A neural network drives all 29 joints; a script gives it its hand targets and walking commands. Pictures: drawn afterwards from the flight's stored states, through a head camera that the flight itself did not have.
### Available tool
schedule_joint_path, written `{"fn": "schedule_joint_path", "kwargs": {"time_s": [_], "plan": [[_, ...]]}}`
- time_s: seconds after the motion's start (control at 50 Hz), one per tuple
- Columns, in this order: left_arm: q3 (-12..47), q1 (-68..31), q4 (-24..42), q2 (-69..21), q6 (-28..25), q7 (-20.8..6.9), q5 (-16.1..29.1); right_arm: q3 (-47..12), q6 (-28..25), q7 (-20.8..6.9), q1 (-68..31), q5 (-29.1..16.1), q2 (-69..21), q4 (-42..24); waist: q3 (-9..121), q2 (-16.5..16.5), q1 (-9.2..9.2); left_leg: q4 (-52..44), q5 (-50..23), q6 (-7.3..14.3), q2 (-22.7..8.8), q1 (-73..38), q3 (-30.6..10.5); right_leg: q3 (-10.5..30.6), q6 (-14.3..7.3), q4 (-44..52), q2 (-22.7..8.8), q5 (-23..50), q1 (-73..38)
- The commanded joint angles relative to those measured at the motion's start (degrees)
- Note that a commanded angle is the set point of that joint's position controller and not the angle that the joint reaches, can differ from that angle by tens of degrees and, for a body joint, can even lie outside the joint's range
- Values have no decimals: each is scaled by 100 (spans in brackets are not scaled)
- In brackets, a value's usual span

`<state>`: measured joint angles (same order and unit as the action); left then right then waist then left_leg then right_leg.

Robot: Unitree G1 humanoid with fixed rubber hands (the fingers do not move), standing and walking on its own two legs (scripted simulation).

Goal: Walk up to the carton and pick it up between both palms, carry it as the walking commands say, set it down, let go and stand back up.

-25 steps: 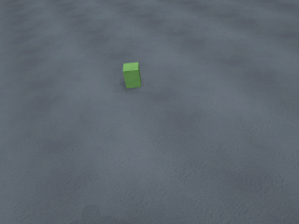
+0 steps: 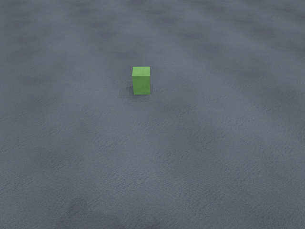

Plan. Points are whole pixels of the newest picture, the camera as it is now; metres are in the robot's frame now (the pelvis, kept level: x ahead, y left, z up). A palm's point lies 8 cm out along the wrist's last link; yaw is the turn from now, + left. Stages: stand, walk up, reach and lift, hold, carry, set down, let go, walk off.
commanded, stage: walk up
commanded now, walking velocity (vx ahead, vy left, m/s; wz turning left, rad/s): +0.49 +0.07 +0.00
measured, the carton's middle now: (141, 80) +1.52 +0.12 -0.64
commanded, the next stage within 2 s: none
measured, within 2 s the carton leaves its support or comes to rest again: neither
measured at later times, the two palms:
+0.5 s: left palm (93, 175) +0.33 +0.22 -0.10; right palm out of the picture +0.10 -0.25 -0.08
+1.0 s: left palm (88, 151) +0.40 +0.25 -0.08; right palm (217, 131) +0.51 -0.23 -0.11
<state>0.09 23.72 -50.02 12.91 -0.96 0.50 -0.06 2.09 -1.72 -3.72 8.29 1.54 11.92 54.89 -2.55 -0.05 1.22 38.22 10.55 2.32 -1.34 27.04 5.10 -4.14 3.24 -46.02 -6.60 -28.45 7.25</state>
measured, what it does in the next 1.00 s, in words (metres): walks ahead: right foot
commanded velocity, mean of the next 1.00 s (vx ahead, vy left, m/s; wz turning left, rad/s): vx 0.49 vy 0.10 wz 0.04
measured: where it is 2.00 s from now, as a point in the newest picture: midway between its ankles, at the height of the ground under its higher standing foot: (152, 150)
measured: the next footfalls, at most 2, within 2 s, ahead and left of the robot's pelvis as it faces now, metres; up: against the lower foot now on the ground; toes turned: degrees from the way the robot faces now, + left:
right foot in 0.58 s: +0.37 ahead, -0.14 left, +0.00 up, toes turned -8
left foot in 1.10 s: +0.61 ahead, +0.13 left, +0.00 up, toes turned +6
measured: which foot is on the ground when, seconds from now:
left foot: down 0.00-0.60, up 0.62-1.00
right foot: up 0.00-0.56, down 0.58-1.00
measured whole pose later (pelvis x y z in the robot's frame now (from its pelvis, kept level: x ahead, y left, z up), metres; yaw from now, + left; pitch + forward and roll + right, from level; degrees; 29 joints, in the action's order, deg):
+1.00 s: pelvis +0.41 -0.01 +0.03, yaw +2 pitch +0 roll +0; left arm 0.1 22.8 -50.4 12.8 -2.2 0.2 -0.1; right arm 2.1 -0.6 -3.0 7.6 1.5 11.9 57.1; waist -0.6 -3.4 0.8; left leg 46.7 8.3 0.5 -2.8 30.9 1.2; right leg -9.3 2.1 -19.2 -4.7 -17.5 1.2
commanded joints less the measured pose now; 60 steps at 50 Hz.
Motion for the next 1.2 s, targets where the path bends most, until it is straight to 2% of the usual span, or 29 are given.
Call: {"fn": "schedule_joint_path", "kwargs": {"time_s": [0.0, 0.04, 0.06, 0.2, 0.22, 0.26, 0.3, 0.36, 0.44, 0.5, 0.52, 0.54, 0.56, 0.58, 0.6, 0.64, 0.7, 0.8, 0.84, 0.88, 0.98, 1.02, 1.04, 1.06, 1.08, 1.1, 1.12, 1.14, 1.18], "plan": [[-476, -686, 540, 569, -182, -127, -138, 269, -214, 293, 1772, -59, 1302, 197, 447, -738, -560, -2832, 1584, 768, -1937, -2392, -3818, 447, -453, -2647, 173, 118, 2741], [-414, -496, 340, 456, -123, -201, -172, 179, -288, 312, 1101, -38, 947, 23, 325, -536, -193, -2967, 1571, 323, -1462, -1706, -2981, 472, -457, -2380, 1, 889, 2365], [-391, -589, 344, 489, -107, -198, -175, 167, -301, 334, 1120, -35, 860, -58, 395, -689, -173, -2870, 1159, 368, -1357, -1767, -2659, 452, -403, -2215, -40, 942, 2394], [-300, -1524, 278, 207, 125, -251, -268, 144, -385, 339, 1924, -14, 698, 68, -221, -922, -330, -3134, 858, 341, -1246, -1678, -2074, 266, -53, -1691, 5, 1867, 2999], [-312, -1649, 339, 239, 150, -261, -260, 126, -400, 350, 2109, -26, 746, 6, -236, -592, -419, -3150, 372, 199, -1371, -2015, -2258, 285, -22, -1691, 87, 2037, 3296], [-310, -1962, 403, 253, 145, -281, -228, 172, -440, 390, 2523, -20, 792, 123, -102, -605, -563, -3012, -676, 154, -1547, -2583, -2301, 315, 12, -1423, -6, 2087, 3601], [-311, -2189, 464, 223, 170, -305, -221, 214, -454, 416, 2622, -13, 832, 55, -159, -623, -637, -3011, -1048, 231, -1674, -2819, -2393, 346, 91, -1295, 20, 2152, 3773], [-218, -2478, 586, 133, 55, -322, -125, 110, -353, 449, 2410, 7, 601, 134, -76, -1295, -682, -2920, -830, 496, -1122, -2841, -1294, 132, 31, -173, 155, 2031, 3200], [-259, -2770, 757, 65, -34, -279, 0, 233, -254, 462, 2606, 44, 696, 229, -41, -1102, -834, -2528, -2136, 570, -1276, -3026, -1174, -299, -41, 939, 363, 1553, 2702], [-320, -2417, 665, 109, -107, -244, 2, 254, -228, 478, 2611, 22, 842, 346, 175, -1040, -652, -2117, -2703, 580, -1317, -2654, -1119, -580, -185, 1481, 493, 1326, 1778], [-345, -2009, 555, 163, -153, -220, -38, 228, -228, 476, 2525, -26, 840, 349, 368, -933, -428, -1760, -2930, 483, -1159, -2389, -900, -675, -234, 1888, 555, 1583, 1061], [-441, -1027, 169, 457, -249, -163, -118, 158, -264, 475, 2302, -79, 666, 315, 1151, -585, 63, -529, -2920, 313, -824, -1885, -749, -178, -444, 2237, 267, 1881, -415], [-604, 74, -135, 991, -302, -70, -289, 10, -303, 462, 2074, -75, 474, 102, 1778, -31, 573, 839, -1612, 87, -443, -475, -558, 1096, -757, 2303, -845, 1589, -1897], [-847, 874, -377, 1764, -266, 47, -377, -53, -256, 420, 2172, -74, 313, -93, 2043, 1502, 629, 2749, 1760, -152, 249, 1122, -353, 3448, -1136, 2651, -2689, 2580, -3057], [-739, 967, -455, 1863, -167, 140, -259, 132, -162, 384, 1901, -76, 547, -135, 1704, 846, 490, 3437, 2145, -139, -9, 1416, -840, 3580, -1206, 2693, -2837, 2823, -2684], [-581, -84, -247, 1076, -206, 104, -178, 161, -120, 302, 1715, -36, 395, -56, 756, 311, 82, 3313, 970, -135, -361, 1133, -1022, 2140, -977, 2924, -1976, 2352, -1081], [-517, -720, -53, 661, -238, -9, -84, 106, 30, 177, 1622, 77, 246, -13, -6, 971, -173, 2821, 589, -275, -529, 746, -749, 1194, -744, 3409, -1370, 1423, 41], [-451, -189, -100, 673, -313, -14, -62, 80, 105, 107, 1024, 63, 329, -10, -180, 1013, -75, 2205, -53, -456, -591, 927, -508, 804, -764, 3540, -1364, 2181, 84], [-468, -130, -53, 650, -295, -2, -80, 41, 153, 22, 603, 59, 272, -91, -438, 1210, -17, 1890, -334, -490, -622, 1282, -471, 759, -805, 3731, -1399, 1778, -35], [-492, -105, -23, 700, -266, 15, -70, -26, 136, -30, 5, 42, 225, -231, -546, 898, 93, 1000, -506, -539, -602, 1086, -365, 471, -788, 3814, -1299, 1481, -50], [-592, 45, -59, 1016, -193, 42, -91, -136, 31, -85, -428, -21, 218, -402, -472, 1273, 178, -603, -46, -377, -511, 572, -141, 244, -763, 3329, -1372, 2829, -681], [-622, -158, 9, 1188, -144, 20, -91, -114, -23, -32, 84, 4, 323, -232, 116, 1228, -122, -1169, 81, -254, -325, -533, 68, 52, -734, 2491, -1281, 3110, -444], [-602, -26, 26, 1091, -155, 4, -82, -24, -87, 28, 709, 37, 583, -35, 623, 554, -347, -1285, 183, -150, -104, -1453, 62, -52, -651, 1473, -999, 3076, -220], [-548, 70, 59, 869, -141, 0, -51, 93, -163, 105, 1516, 68, 951, 253, 1207, -384, -609, -1636, 539, 25, -468, -2438, -664, -359, -512, 57, -518, 2363, 330], [-425, 138, 307, 559, -191, -39, -19, 299, -190, 179, 2131, 105, 1622, 381, 1420, -2013, -736, -2089, 816, 269, -1655, -3280, -2587, -414, -280, -1242, 308, 182, 1691], [-399, -120, 390, 559, -139, -43, -107, 387, -153, 214, 2230, -10, 1945, 355, 1142, -1971, -699, -2552, 1373, 442, -2072, -3319, -3666, 39, -335, -1987, 547, -678, 2576], [-410, -495, 459, 487, -129, -96, -127, 400, -192, 294, 1944, -61, 1849, 393, 719, -1588, -675, -2799, 1659, 583, -2169, -2920, -3815, 261, -403, -2380, 312, -420, 2907], [-457, -644, 448, 604, -144, -103, -145, 331, -220, 311, 1714, -80, 1569, 293, 591, -801, -644, -2880, 1729, 617, -2057, -2547, -3915, 473, -489, -2483, 164, -34, 2747], [-421, -547, 263, 495, -152, -172, -137, 166, -298, 317, 1121, -61, 1007, 139, 672, -551, -316, -2835, 1399, 292, -1504, -2126, -2957, 558, -486, -2254, 6, 800, 2379]]}}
